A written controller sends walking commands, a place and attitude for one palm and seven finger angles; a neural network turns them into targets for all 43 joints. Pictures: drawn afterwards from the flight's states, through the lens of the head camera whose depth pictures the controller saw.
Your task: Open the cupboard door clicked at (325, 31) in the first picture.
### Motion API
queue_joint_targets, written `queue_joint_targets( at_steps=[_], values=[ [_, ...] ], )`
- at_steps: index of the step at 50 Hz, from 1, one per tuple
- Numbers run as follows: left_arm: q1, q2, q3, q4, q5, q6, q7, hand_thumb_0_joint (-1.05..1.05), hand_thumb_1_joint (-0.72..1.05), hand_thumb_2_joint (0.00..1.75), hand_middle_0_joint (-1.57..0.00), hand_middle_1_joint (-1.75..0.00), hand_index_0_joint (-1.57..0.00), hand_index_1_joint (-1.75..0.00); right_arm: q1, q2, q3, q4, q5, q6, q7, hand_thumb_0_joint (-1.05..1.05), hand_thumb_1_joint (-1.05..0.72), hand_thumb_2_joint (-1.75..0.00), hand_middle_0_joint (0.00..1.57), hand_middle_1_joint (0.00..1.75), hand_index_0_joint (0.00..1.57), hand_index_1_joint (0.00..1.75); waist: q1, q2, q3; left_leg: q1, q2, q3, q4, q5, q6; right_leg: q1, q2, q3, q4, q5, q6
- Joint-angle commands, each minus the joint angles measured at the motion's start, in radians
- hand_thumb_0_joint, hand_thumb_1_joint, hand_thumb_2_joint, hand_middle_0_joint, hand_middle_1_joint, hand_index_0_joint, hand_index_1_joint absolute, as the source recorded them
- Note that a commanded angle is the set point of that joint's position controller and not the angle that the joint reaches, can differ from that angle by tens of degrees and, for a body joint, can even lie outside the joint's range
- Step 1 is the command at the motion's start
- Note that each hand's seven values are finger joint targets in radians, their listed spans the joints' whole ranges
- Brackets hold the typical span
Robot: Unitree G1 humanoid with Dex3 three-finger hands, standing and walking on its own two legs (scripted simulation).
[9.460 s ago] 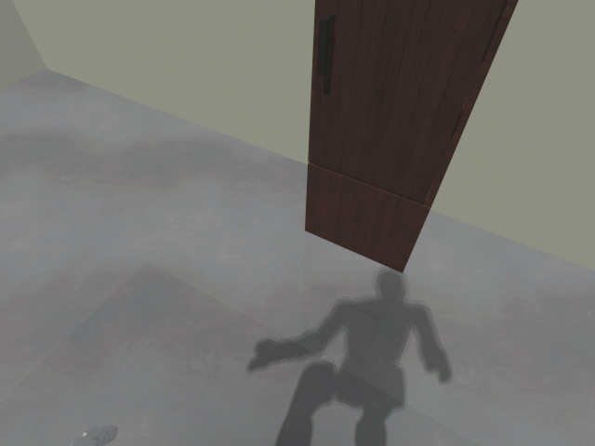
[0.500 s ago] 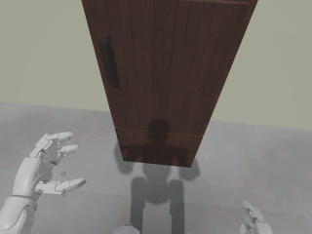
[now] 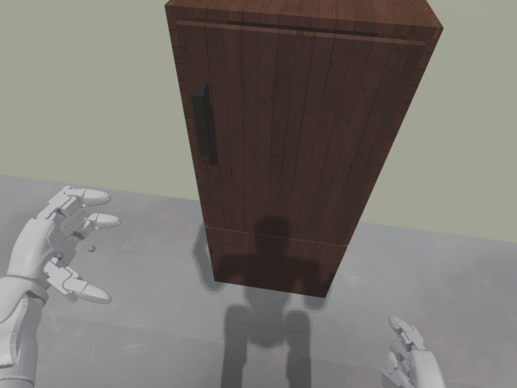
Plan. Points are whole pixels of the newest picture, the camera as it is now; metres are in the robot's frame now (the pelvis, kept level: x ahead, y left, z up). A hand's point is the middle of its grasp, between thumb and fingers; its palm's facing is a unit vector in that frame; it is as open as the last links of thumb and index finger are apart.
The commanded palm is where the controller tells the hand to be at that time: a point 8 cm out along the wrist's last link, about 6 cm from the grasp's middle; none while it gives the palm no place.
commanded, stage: raise the hand with hooked fingers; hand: left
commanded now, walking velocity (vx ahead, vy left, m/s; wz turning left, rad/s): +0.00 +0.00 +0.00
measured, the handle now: (205, 119) +0.58 +0.16 +0.10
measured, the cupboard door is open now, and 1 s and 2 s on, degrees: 0 0 0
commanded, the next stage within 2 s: move the hooked fingers beside the handle in 0.68 s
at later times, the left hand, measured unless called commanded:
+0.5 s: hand (101, 226) +0.29 +0.25 +0.12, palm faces -0.02 -1.00 -0.03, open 14.0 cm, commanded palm +0.27 +0.30 +0.12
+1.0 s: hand (116, 212) +0.32 +0.24 +0.12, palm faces -0.02 -1.00 -0.02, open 14.0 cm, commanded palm +0.31 +0.29 +0.12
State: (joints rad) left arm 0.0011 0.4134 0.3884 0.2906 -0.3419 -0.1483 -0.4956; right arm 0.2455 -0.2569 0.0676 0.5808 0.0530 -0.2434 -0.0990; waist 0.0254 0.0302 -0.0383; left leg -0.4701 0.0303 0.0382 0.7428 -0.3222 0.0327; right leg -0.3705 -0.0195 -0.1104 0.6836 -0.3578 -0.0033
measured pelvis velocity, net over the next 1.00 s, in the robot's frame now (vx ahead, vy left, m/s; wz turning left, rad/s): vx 0.00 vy -0.02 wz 0.00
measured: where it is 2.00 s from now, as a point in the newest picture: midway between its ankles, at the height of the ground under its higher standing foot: outside the picture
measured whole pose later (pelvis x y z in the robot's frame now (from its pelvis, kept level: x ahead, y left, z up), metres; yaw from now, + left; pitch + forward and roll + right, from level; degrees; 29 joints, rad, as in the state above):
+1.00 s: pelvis +0.00 -0.02 +0.01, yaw +0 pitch +3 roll -1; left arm -0.25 0.45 0.40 0.55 -0.32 -0.15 -0.53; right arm 0.26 -0.28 0.06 0.62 0.07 -0.21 -0.12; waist 0.01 0.03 -0.02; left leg -0.44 0.04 0.03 0.68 -0.29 0.00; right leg -0.36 0.00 -0.11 0.65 -0.34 -0.03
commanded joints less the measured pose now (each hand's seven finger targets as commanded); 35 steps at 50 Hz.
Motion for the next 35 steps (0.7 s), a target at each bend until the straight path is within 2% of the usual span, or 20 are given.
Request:
queue_joint_targets(
  at_steps=[1,3,4,7,8,9,10,12,13,15,17,21,23,24,27,29,31,32,33,35],
  values=[
    [-0.288,0.266,0.102,-0.188,-0.025,-0.051,-0.019,0.0,-0.5,0.3,-0.3,-1.2,-0.3,-1.2,-0.054,-0.157,-0.063,-0.137,0.006,-0.046,-0.021,0.0,-0.9,-0.9,0.2,0.3,0.2,0.3,-0.02,0.088,-0.188,0.218,-0.016,-0.088,-0.164,0.133,-0.01,-0.028,0.047,0.041,-0.119,0.14,-0.026],
    [-0.305,0.293,0.122,-0.16,-0.03,-0.042,-0.027,0.0,-0.5,0.3,-0.3,-1.2,-0.3,-1.2,-0.052,-0.161,-0.062,-0.137,0.006,-0.042,-0.02,0.0,-0.9,-0.9,0.2,0.3,0.2,0.3,-0.016,0.068,-0.189,0.214,-0.02,-0.085,-0.167,0.142,-0.009,-0.005,0.05,0.046,-0.13,0.153,-0.027],
    [-0.308,0.288,0.119,-0.133,-0.031,-0.034,-0.032,0.0,-0.5,0.3,-0.3,-1.2,-0.3,-1.2,-0.049,-0.161,-0.061,-0.134,0.007,-0.039,-0.021,0.0,-0.9,-0.9,0.2,0.3,0.2,0.3,-0.02,0.061,-0.178,0.209,-0.021,-0.084,-0.172,0.132,-0.009,-0.009,0.048,0.044,-0.136,0.147,-0.025],
    [-0.357,0.323,0.134,-0.118,-0.035,-0.026,-0.046,0.0,-0.5,0.3,-0.3,-1.2,-0.3,-1.2,-0.048,-0.167,-0.06,-0.133,0.008,-0.037,-0.023,0.0,-0.9,-0.9,0.2,0.3,0.2,0.3,-0.016,0.067,-0.169,0.217,-0.024,-0.081,-0.177,0.141,-0.006,0.006,0.05,0.053,-0.152,0.155,-0.028],
    [-0.38,0.328,0.131,-0.122,-0.031,-0.023,-0.049,0.0,-0.5,0.3,-0.3,-1.2,-0.3,-1.2,-0.048,-0.166,-0.061,-0.133,0.011,-0.036,-0.023,0.0,-0.9,-0.9,0.2,0.3,0.2,0.3,-0.019,0.096,-0.182,0.23,-0.025,-0.079,-0.181,0.142,-0.007,0.006,0.047,0.053,-0.154,0.155,-0.028],
    [-0.384,0.342,0.143,-0.102,-0.029,-0.017,-0.05,0.0,-0.5,0.3,-0.3,-1.2,-0.3,-1.2,-0.042,-0.166,-0.06,-0.133,0.01,-0.034,-0.025,0.0,-0.9,-0.9,0.2,0.3,0.2,0.3,-0.018,0.076,-0.18,0.228,-0.024,-0.084,-0.187,0.136,-0.007,0.007,0.047,0.05,-0.157,0.149,-0.027],
    [-0.362,0.315,0.124,-0.084,-0.03,-0.015,-0.054,0.0,-0.5,0.3,-0.3,-1.2,-0.3,-1.2,-0.042,-0.165,-0.062,-0.134,0.011,-0.036,-0.023,0.0,-0.9,-0.9,0.2,0.3,0.2,0.3,-0.019,0.074,-0.176,0.232,-0.025,-0.081,-0.186,0.144,-0.006,0.005,0.046,0.05,-0.158,0.158,-0.026],
    [-0.325,0.305,0.127,-0.061,-0.042,-0.01,-0.064,0.0,-0.5,0.3,-0.3,-1.2,-0.3,-1.2,-0.034,-0.167,-0.064,-0.139,0.01,-0.037,-0.017,0.0,-0.9,-0.9,0.2,0.3,0.2,0.3,-0.01,0.041,-0.177,0.221,-0.028,-0.073,-0.178,0.173,-0.003,0.025,0.047,0.056,-0.158,0.195,-0.027],
    [-0.315,0.301,0.122,-0.053,-0.044,-0.007,-0.069,0.0,-0.5,0.3,-0.3,-1.2,-0.3,-1.2,-0.034,-0.169,-0.067,-0.139,0.012,-0.036,-0.014,0.0,-0.9,-0.9,0.2,0.3,0.2,0.3,-0.015,0.023,-0.181,0.215,-0.028,-0.066,-0.174,0.171,-0.001,0.019,0.044,0.062,-0.159,0.201,-0.021],
    [-0.322,0.299,0.119,-0.063,-0.041,-0.01,-0.071,0.0,-0.5,0.3,-0.3,-1.2,-0.3,-1.2,-0.035,-0.17,-0.071,-0.139,0.013,-0.035,-0.01,0.0,-0.9,-0.9,0.2,0.3,0.2,0.3,-0.014,0.052,-0.176,0.213,-0.029,-0.059,-0.171,0.176,-0.002,0.013,0.041,0.063,-0.155,0.208,-0.021],
    [-0.338,0.326,0.145,-0.085,-0.047,-0.02,-0.065,0.0,-0.5,0.3,-0.3,-1.2,-0.3,-1.2,-0.032,-0.172,-0.072,-0.142,0.009,-0.036,-0.008,0.0,-0.9,-0.9,0.2,0.3,0.2,0.3,-0.007,0.027,-0.191,0.213,-0.029,-0.057,-0.164,0.199,-0.001,0.033,0.042,0.069,-0.151,0.233,-0.022],
    [-0.347,0.335,0.158,-0.113,-0.035,-0.043,-0.043,0.0,-0.5,0.3,-0.3,-1.2,-0.3,-1.2,-0.028,-0.166,-0.073,-0.141,0.009,-0.037,-0.009,0.0,-0.9,-0.9,0.2,0.3,0.2,0.3,-0.011,0.079,-0.203,0.227,-0.029,-0.052,-0.17,0.181,-0.001,0.022,0.04,0.069,-0.153,0.212,-0.019],
    [-0.351,0.342,0.168,-0.11,-0.04,-0.05,-0.037,0.0,-0.5,0.3,-0.3,-1.2,-0.3,-1.2,-0.031,-0.165,-0.072,-0.14,0.008,-0.035,-0.012,0.0,-0.9,-0.9,0.2,0.3,0.2,0.3,-0.013,0.039,-0.191,0.215,-0.029,-0.048,-0.166,0.181,0.002,0.03,0.039,0.08,-0.158,0.222,-0.015],
    [-0.349,0.335,0.162,-0.097,-0.037,-0.049,-0.037,0.0,-0.5,0.3,-0.3,-1.2,-0.3,-1.2,-0.032,-0.164,-0.071,-0.138,0.008,-0.035,-0.013,0.0,-0.9,-0.9,0.2,0.3,0.2,0.3,-0.011,0.068,-0.19,0.208,-0.031,-0.045,-0.167,0.163,0.001,0.027,0.036,0.084,-0.159,0.203,-0.015],
    [-0.355,0.316,0.141,-0.088,-0.039,-0.046,-0.04,0.0,-0.5,0.3,-0.3,-1.2,-0.3,-1.2,-0.032,-0.164,-0.071,-0.136,0.012,-0.033,-0.019,0.0,-0.9,-0.9,0.2,0.3,0.2,0.3,-0.017,0.033,-0.172,0.207,-0.029,-0.044,-0.167,0.155,0.003,0.025,0.036,0.087,-0.167,0.192,-0.012],
    [-0.365,0.32,0.139,-0.106,-0.032,-0.048,-0.041,0.0,-0.5,0.3,-0.3,-1.2,-0.3,-1.2,-0.035,-0.16,-0.071,-0.135,0.012,-0.035,-0.021,0.0,-0.9,-0.9,0.2,0.3,0.2,0.3,-0.018,0.081,-0.197,0.221,-0.031,-0.04,-0.165,0.163,0.002,0.029,0.031,0.09,-0.165,0.205,-0.011],
    [-0.355,0.316,0.14,-0.095,-0.034,-0.051,-0.042,0.0,-0.5,0.3,-0.3,-1.2,-0.3,-1.2,-0.035,-0.161,-0.071,-0.132,0.012,-0.037,-0.023,0.0,-0.9,-0.9,0.2,0.3,0.2,0.3,-0.018,0.057,-0.191,0.221,-0.03,-0.043,-0.167,0.164,0.003,0.026,0.033,0.085,-0.166,0.208,-0.011],
    [-0.347,0.326,0.15,-0.085,-0.04,-0.05,-0.042,0.0,-0.5,0.3,-0.3,-1.2,-0.3,-1.2,-0.031,-0.164,-0.071,-0.132,0.011,-0.035,-0.023,0.0,-0.9,-0.9,0.2,0.3,0.2,0.3,-0.015,0.01,-0.192,0.213,-0.028,-0.043,-0.162,0.173,0.004,0.037,0.035,0.091,-0.165,0.218,-0.009],
    [-0.355,0.32,0.143,-0.083,-0.04,-0.049,-0.046,0.0,-0.5,0.3,-0.3,-1.2,-0.3,-1.2,-0.04,-0.162,-0.068,-0.132,0.012,-0.036,-0.023,0.0,-0.9,-0.9,0.2,0.3,0.2,0.3,-0.017,0.039,-0.186,0.207,-0.031,-0.04,-0.16,0.169,0.004,0.031,0.031,0.097,-0.166,0.221,-0.008],
    [-0.35,0.308,0.135,-0.062,-0.039,-0.045,-0.05,0.0,-0.5,0.3,-0.3,-1.2,-0.3,-1.2,-0.036,-0.162,-0.07,-0.129,0.013,-0.034,-0.024,0.0,-0.9,-0.9,0.2,0.3,0.2,0.3,-0.02,0.027,-0.182,0.206,-0.03,-0.041,-0.161,0.17,0.003,0.025,0.032,0.09,-0.163,0.224,-0.006]
  ],
)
